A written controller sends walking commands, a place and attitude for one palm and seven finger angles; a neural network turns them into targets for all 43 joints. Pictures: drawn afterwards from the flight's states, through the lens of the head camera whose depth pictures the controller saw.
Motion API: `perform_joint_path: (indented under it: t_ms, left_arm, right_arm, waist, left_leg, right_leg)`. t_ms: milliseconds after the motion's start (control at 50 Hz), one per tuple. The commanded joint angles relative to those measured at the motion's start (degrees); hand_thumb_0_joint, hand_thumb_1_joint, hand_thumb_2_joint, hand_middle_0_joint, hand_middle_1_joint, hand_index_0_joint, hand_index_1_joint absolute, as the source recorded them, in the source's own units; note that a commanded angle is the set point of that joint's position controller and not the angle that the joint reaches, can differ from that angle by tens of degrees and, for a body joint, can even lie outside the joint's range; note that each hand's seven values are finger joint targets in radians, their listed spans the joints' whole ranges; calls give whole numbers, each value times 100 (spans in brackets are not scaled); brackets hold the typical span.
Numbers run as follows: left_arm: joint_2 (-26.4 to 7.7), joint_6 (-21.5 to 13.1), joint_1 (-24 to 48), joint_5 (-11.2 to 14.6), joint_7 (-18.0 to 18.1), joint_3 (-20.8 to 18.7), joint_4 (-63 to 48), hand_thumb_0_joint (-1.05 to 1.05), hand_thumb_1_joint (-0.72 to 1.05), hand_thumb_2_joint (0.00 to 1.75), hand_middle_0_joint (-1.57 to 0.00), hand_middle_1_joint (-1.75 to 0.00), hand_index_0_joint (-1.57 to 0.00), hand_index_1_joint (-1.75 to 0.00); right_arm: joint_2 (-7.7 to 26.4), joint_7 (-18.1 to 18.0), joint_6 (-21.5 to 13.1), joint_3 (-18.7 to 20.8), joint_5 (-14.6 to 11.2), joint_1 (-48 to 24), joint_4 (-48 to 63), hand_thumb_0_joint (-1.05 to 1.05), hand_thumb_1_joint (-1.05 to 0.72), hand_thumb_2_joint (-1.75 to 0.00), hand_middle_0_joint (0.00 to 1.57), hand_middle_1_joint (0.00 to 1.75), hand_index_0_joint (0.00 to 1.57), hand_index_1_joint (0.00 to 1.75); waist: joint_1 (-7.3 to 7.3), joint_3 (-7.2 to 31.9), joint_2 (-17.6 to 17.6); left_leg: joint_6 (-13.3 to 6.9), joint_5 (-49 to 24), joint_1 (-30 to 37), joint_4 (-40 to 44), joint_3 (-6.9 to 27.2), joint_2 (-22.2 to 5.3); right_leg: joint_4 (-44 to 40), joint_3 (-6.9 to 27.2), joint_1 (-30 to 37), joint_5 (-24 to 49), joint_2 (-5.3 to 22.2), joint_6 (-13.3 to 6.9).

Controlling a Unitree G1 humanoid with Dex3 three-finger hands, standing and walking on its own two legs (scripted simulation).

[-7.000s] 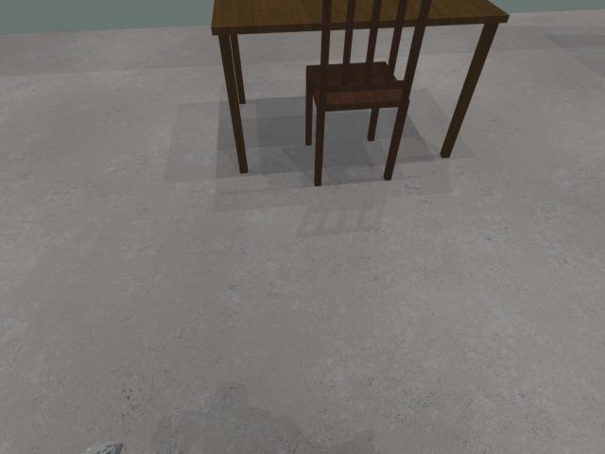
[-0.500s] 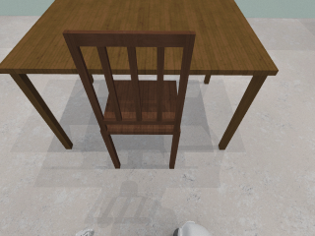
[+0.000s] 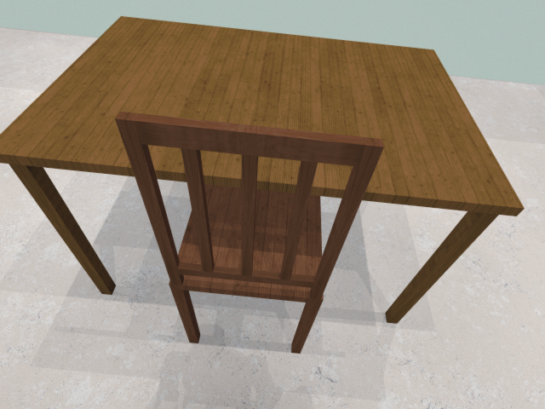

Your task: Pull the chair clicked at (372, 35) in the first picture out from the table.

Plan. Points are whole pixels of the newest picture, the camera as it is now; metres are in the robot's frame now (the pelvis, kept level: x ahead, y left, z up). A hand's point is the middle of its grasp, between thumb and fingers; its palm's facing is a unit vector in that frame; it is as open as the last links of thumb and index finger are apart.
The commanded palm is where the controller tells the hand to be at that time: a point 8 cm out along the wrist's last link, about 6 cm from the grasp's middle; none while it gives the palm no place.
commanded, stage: come to a stop and stand still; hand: left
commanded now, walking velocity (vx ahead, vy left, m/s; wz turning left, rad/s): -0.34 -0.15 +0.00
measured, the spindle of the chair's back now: (248, 225) +0.45 +0.09 -0.05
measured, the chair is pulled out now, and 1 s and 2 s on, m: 0.00 0.00 0.00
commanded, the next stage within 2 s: none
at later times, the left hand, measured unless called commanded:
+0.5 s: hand out of the picture +0.00 +0.13 -0.15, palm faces +0.01 -0.97 -0.26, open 7.3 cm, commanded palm none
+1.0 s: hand out of the picture -0.03 +0.21 -0.17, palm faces +0.03 -0.97 -0.23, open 7.3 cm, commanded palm none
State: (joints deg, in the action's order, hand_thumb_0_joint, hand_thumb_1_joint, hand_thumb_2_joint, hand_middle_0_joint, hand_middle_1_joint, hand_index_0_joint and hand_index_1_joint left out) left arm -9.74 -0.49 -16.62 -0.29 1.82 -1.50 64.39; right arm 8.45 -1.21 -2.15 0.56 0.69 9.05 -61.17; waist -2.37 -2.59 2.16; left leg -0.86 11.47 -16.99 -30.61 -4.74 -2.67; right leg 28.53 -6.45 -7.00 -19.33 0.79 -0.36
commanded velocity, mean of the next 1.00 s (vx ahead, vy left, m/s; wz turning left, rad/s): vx -0.01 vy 0.04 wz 0.00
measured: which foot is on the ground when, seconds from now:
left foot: down 0.00-0.34, up 0.36-0.76, down 0.78-1.00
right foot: down 0.00-0.00, up 0.02-0.32, down 0.34-1.00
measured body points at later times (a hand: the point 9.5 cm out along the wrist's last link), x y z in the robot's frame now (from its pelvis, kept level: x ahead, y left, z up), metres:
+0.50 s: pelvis -0.02 -0.06 +0.01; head -0.02 -0.09 +0.46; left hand +0.00 +0.18 -0.13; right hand -0.01 -0.30 -0.16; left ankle -0.02 +0.09 -0.69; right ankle -0.04 -0.16 -0.73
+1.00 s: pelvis -0.05 +0.02 +0.00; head -0.04 +0.02 +0.45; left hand -0.03 +0.26 -0.15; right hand +0.03 -0.21 -0.15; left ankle -0.07 +0.08 -0.73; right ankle -0.04 -0.16 -0.73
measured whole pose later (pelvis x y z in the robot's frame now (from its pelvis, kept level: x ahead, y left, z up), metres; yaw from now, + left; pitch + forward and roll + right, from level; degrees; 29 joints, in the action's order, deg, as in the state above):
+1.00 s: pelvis -0.05 +0.02 +0.00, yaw -1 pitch -1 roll -1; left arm -10.9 1.3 -16.7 -1.0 1.8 0.0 58.6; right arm 10.8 -0.7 0.2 0.0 0.7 13.0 -54.4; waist -1.5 -1.3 -0.9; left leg -4.5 19.7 -11.5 -32.0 -5.2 2.3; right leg 31.2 0.2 -13.8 -16.3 5.2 1.3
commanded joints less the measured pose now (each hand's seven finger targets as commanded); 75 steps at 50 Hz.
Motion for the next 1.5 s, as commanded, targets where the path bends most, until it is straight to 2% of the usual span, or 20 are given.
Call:
perform_joint_path:
  t_ms: [0, 80, 140, 240, 280, 320, 360, 440, 500, 580, 640, 680, 700, 740, 760, 800, 920, 1000, 1200, 1480]
  left_arm:
    - [-559, 185, -491, -4, 102, -36, -213, 0, 90, 90, -20, -30, -20, -30]
    - [-524, 286, -286, -60, 63, -167, -454, 0, 90, 90, -20, -30, -20, -30]
    - [-468, 329, -174, -60, 29, -234, -688, 0, 90, 90, -20, -30, -20, -30]
    - [-281, 278, -340, -65, -1, -167, -733, 0, 90, 90, -20, -30, -20, -30]
    - [-367, 175, -738, -95, 17, -135, -485, 0, 90, 90, -20, -30, -20, -30]
    - [-989, 80, -254, -144, 36, -92, -587, 0, 90, 90, -20, -30, -20, -30]
    - [-1296, 74, 192, -126, 45, -197, -778, 0, 90, 90, -20, -30, -20, -30]
    - [-1038, -17, 195, -107, 29, -176, -734, 0, 90, 90, -20, -30, -20, -30]
    - [-1074, -42, -265, -106, 81, -215, -607, 0, 90, 90, -20, -30, -20, -30]
    - [-1102, 11, -498, -119, 165, -270, -486, 0, 90, 90, -20, -30, -20, -30]
    - [-1123, 58, -251, -145, 194, -292, -510, 0, 90, 90, -20, -30, -20, -30]
    - [-1062, 85, 103, -91, 164, -272, -528, 0, 90, 90, -20, -30, -20, -30]
    - [-938, -111, -486, -89, 319, -137, -475, 0, 90, 90, -20, -30, -20, -30]
    - [-1037, -138, -86, -76, 221, -134, -828, 0, 90, 90, -20, -30, -20, -30]
    - [-910, -127, 20, -80, 201, -122, -904, 0, 90, 90, -20, -30, -20, -30]
    - [-752, 43, 18, -89, 133, -45, -939, 0, 90, 90, -20, -30, -20, -30]
    - [-615, 79, -147, -84, 26, 86, -845, 0, 90, 90, -20, -30, -20, -30]
    - [-625, 96, -159, -98, 7, 94, -852, 0, 90, 90, -20, -30, -20, -30]
    - [-603, 83, -207, -38, 37, 93, -635, 0, 90, 90, -20, -30, -20, -30]
    - [-502, 46, -241, -23, 59, 77, -361, 0, 90, 90, -20, -30, -20, -30]
  right_arm:
    - [958, -221, 123, 163, -29, 580, 44, 0, -90, -90, 20, 30, 20, 30]
    - [1159, -249, 310, 406, 25, 443, 259, 0, -90, -90, 20, 30, 20, 30]
    - [1162, -197, 342, 455, 35, 217, 430, 0, -90, -90, 20, 30, 20, 30]
    - [1060, -68, 349, 451, 76, -60, 558, 0, -90, -90, 20, 30, 20, 30]
    - [866, -2, 372, 403, 27, -52, 490, 0, -90, -90, 20, 30, 20, 30]
    - [292, 79, 461, 254, -43, 32, 584, 0, -90, -90, 20, 30, 20, 30]
    - [588, 127, 530, 306, 39, -169, 599, 0, -90, -90, 20, 30, 20, 30]
    - [638, 143, 396, 270, 33, 462, 286, 0, -90, -90, 20, 30, 20, 30]
    - [634, 89, 392, 248, -7, 399, 380, 0, -90, -90, 20, 30, 20, 30]
    - [604, 33, 426, 238, -40, 272, 504, 0, -90, -90, 20, 30, 20, 30]
    - [542, 15, 403, 218, -58, 480, 501, 0, -90, -90, 20, 30, 20, 30]
    - [442, -2, 355, 197, -54, 904, 290, 0, -90, -90, 20, 30, 20, 30]
    - [802, 32, 207, 214, -9, 555, 687, 0, -90, -90, 20, 30, 20, 30]
    - [669, 61, 264, 168, -17, 790, 864, 0, -90, -90, 20, 30, 20, 30]
    - [666, 67, 236, 154, 0, 988, 838, 0, -90, -90, 20, 30, 20, 30]
    - [845, 86, 167, 130, 51, 828, 868, 0, -90, -90, 20, 30, 20, 30]
    - [972, 22, 141, 65, 13, 584, 1000, 0, -90, -90, 20, 30, 20, 30]
    - [1038, 25, 105, 54, 26, 589, 903, 0, -90, -90, 20, 30, 20, 30]
    - [981, -84, 18, -17, 2, 821, 512, 0, -90, -90, 20, 30, 20, 30]
    - [742, -91, 6, -48, -16, 991, 31, 0, -90, -90, 20, 30, 20, 30]
  waist:
    - [173, 226, -1695]
    - [300, 631, -732]
    - [274, 946, -894]
    - [197, 836, -1340]
    - [-1, 716, -821]
    - [205, -43, 959]
    - [62, -614, 1316]
    - [193, -306, 540]
    - [7, 78, 587]
    - [-152, 332, 683]
    - [7, 457, 785]
    - [232, 511, 727]
    - [133, 519, 115]
    - [312, 655, 350]
    - [418, 414, 96]
    - [284, 83, -1659]
    - [173, -299, -310]
    - [182, -369, -484]
    - [184, 60, -498]
    - [171, -55, -306]
  left_leg:
    - [-794, -5488, 1103, 1133, 1380, -1710]
    - [-1100, -5183, 1551, 750, 1140, -1864]
    - [-951, -4167, 1433, 785, 834, -1630]
    - [-714, -993, 496, 1187, 955, -1371]
    - [-299, 795, -247, 908, 761, -883]
    - [295, 1639, -489, -190, 183, 42]
    - [207, 1402, -514, -1192, 512, 53]
    - [254, 938, -677, -1596, 398, 117]
    - [369, 1199, -827, -1559, 325, 167]
    - [394, 1462, -792, -1273, 305, 218]
    - [351, 1283, -245, -444, 337, 198]
    - [306, 109, 896, 733, 121, 307]
    - [242, 244, 498, -17, 108, 47]
    - [66, 863, 320, 80, 230, -32]
    - [13, 451, 385, 285, 375, -173]
    - [-213, -818, 100, 806, 1026, -568]
    - [-268, 376, -107, 1143, 988, -404]
    - [-239, 657, -24, 1526, 1105, -435]
    - [-116, -1941, 922, 1145, 877, -458]
    - [-207, -1488, 802, 1072, 687, -301]
  right_leg:
    - [1270, 438, -885, -1194, 225, 142]
    - [2842, 718, -1710, -1363, 138, 190]
    - [3046, 744, -1786, -1029, 114, 296]
    - [1209, 403, -841, -656, 160, 168]
    - [-292, 297, 145, 364, 144, 149]
    - [-1955, 2229, -1014, -1594, 1589, -403]
    - [-2524, 2886, -1953, -2270, 1842, -709]
    - [-1529, 1671, -714, 1065, 1466, -693]
    - [-956, 1520, 215, 3454, 1655, -857]
    - [-617, 1655, 709, 4603, 1843, -1083]
    - [-461, 1636, 402, 4254, 1770, -1002]
    - [-347, 1326, -311, 3057, 1395, -641]
    - [140, 1481, 110, 4616, 1153, -333]
    - [-245, 1397, -341, 2134, 1251, -386]
    - [-170, 1199, -720, 1495, 1040, -371]
    - [500, 398, -796, 276, 363, -130]
    - [-21, 657, -685, 353, 326, -129]
    - [41, 636, -768, 457, 324, -90]
    - [40, 658, -632, 903, 431, -14]
    - [-104, 745, -358, 1526, 547, -28]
